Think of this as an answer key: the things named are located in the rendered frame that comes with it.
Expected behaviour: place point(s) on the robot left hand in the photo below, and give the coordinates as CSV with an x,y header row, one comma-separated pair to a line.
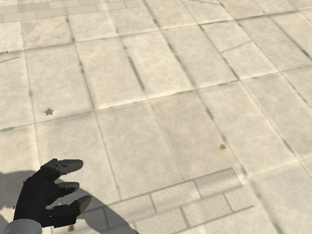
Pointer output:
x,y
40,191

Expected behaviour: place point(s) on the left robot forearm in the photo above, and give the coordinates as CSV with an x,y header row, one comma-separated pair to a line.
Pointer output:
x,y
23,226

